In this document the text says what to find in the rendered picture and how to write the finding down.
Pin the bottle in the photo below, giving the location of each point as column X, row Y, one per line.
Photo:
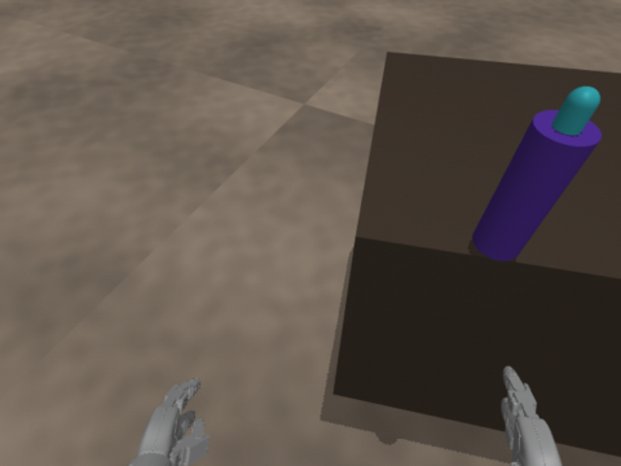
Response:
column 553, row 149

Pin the right robot hand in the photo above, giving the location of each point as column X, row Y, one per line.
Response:
column 527, row 435

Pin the left robot hand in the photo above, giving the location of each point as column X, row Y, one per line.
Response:
column 165, row 428

